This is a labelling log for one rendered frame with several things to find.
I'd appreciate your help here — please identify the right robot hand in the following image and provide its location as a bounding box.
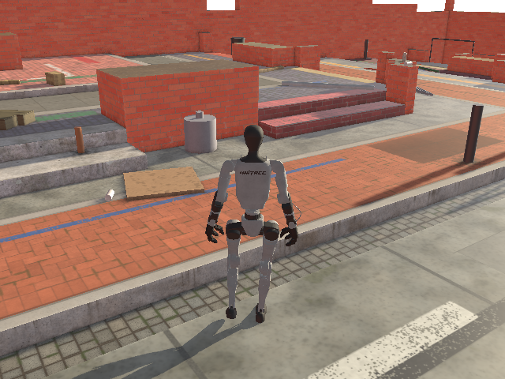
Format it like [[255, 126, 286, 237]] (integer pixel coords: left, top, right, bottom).
[[280, 227, 298, 246]]

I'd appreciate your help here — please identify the robot right shin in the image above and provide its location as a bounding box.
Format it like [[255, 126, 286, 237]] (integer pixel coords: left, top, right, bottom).
[[258, 262, 272, 312]]

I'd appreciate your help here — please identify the robot left upper arm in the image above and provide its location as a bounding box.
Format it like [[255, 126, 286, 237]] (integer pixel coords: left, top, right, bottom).
[[215, 159, 237, 203]]

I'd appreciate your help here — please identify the robot left forearm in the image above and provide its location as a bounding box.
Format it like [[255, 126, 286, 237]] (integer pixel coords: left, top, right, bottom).
[[208, 190, 223, 227]]

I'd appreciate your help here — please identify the robot right forearm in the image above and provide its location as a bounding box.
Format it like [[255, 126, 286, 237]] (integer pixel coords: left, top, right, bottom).
[[282, 192, 297, 229]]

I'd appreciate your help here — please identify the left robot foot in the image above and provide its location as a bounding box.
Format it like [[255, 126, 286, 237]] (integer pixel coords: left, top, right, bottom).
[[226, 306, 237, 319]]

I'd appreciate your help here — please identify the robot right upper arm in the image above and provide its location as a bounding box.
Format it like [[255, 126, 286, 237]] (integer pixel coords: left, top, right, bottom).
[[270, 159, 290, 204]]

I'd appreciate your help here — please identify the left robot hand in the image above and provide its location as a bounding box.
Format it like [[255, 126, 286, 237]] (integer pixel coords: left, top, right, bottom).
[[205, 224, 224, 243]]

